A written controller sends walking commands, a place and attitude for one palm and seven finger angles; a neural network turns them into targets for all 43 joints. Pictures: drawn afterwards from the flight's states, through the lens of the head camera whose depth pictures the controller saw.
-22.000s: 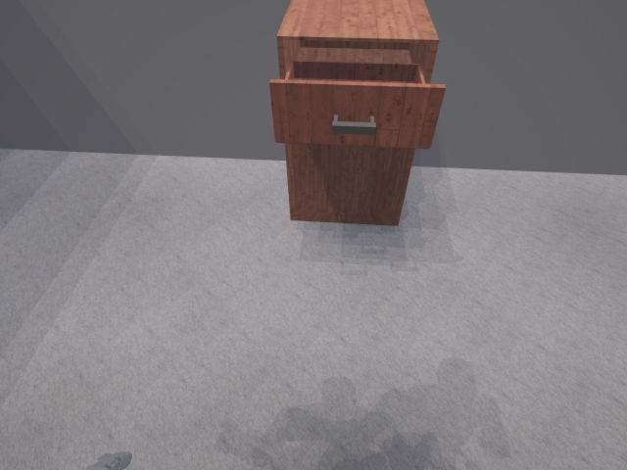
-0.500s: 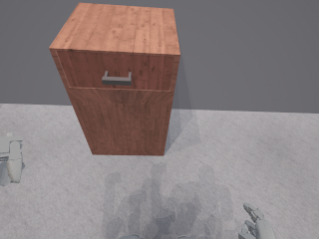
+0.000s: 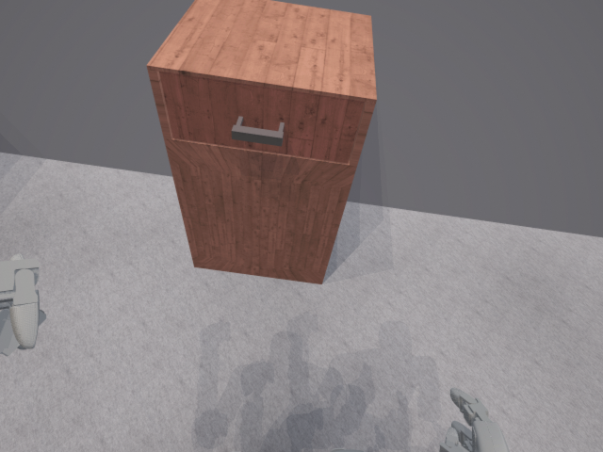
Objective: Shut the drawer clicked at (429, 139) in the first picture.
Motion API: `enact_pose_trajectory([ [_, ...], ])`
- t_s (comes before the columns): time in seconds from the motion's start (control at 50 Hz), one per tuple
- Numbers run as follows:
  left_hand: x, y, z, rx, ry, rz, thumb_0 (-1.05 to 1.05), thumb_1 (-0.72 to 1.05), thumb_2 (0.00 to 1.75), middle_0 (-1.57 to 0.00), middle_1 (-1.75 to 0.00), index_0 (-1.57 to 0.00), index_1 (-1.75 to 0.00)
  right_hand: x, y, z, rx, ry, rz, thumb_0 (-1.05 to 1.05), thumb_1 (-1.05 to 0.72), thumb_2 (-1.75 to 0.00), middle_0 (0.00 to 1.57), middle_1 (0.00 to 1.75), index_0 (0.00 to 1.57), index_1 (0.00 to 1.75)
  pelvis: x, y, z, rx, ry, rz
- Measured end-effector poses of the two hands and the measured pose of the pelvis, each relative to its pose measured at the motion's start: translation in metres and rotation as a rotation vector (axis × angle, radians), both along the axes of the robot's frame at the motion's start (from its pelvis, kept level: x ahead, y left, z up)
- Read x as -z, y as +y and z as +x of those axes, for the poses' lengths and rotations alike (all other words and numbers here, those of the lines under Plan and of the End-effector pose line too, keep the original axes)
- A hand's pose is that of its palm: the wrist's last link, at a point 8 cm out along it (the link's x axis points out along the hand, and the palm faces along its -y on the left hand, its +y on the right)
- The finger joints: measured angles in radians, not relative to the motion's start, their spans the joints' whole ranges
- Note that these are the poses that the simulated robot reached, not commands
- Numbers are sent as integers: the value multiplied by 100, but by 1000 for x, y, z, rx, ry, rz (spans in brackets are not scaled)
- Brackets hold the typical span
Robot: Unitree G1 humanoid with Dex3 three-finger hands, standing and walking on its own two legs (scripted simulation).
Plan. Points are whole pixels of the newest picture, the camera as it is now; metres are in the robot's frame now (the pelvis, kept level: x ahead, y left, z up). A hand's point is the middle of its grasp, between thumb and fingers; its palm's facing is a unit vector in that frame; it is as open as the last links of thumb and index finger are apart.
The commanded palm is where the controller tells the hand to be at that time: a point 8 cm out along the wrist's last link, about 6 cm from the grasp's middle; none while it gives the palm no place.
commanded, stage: step back with the hand held close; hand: left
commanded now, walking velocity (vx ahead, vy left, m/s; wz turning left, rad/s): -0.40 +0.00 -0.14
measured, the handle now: (259, 129) +0.77 +0.12 -0.05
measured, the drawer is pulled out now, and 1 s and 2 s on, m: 0.00 0.00 0.00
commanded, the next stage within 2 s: stop stepping back and stand still in 0.18 s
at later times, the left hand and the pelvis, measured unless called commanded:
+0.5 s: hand out of the picture +0.08 +0.18 +0.18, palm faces +0.27 -0.82 -0.50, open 3.2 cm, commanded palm +0.04 +0.22 +0.18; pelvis -0.12 -0.04 +0.01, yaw -6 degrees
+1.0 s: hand out of the picture +0.04 +0.22 +0.16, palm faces +0.36 -0.85 -0.39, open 3.3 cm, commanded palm -0.01 +0.26 +0.18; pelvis -0.15 -0.01 -0.01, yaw -2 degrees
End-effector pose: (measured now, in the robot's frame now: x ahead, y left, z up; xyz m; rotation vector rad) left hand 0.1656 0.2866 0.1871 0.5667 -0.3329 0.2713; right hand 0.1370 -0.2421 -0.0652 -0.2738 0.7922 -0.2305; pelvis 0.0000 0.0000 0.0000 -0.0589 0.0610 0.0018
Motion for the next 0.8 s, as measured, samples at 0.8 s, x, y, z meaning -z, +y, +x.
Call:
enact_pose_trajectory([
  [0.8,-9,-49,-159,-3,-13,-39,1,89,90,-141,-160,-141,-160,7,-26,-183,46,-93,83,2,-90,-90,20,30,20,30,-4,-31,-159,63,-82,55],
])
